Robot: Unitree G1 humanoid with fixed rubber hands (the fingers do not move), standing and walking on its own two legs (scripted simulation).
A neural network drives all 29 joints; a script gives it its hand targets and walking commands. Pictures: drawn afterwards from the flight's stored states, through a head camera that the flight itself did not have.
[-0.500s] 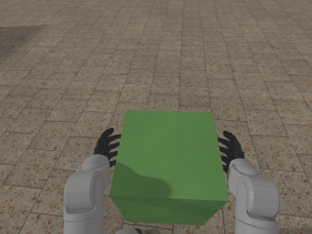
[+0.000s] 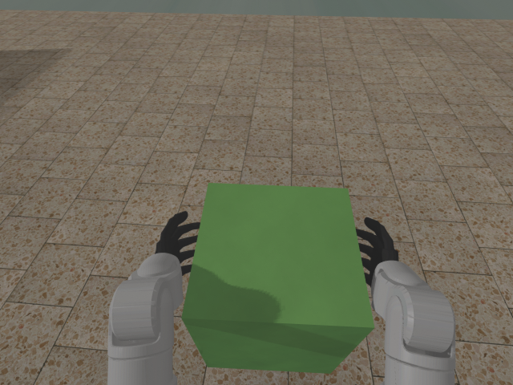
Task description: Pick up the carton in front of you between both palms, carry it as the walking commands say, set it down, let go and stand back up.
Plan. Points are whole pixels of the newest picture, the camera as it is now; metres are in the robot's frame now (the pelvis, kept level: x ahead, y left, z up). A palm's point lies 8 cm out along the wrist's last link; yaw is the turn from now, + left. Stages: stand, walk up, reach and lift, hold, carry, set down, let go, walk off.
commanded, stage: carry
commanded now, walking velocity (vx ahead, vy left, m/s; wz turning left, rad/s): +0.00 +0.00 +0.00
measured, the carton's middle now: (272, 283) +0.28 +0.00 +0.02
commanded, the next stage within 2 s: hold in 1.76 s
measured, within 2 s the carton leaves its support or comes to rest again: neither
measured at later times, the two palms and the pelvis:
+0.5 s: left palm (181, 247) +0.30 +0.14 +0.08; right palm (377, 247) +0.31 -0.16 +0.08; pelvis +0.04 -0.02 -0.01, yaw +1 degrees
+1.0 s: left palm (180, 278) +0.26 +0.14 +0.06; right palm (379, 279) +0.27 -0.16 +0.06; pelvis +0.01 -0.02 +0.00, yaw +1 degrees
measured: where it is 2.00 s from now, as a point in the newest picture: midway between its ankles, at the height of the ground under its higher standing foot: outside the picture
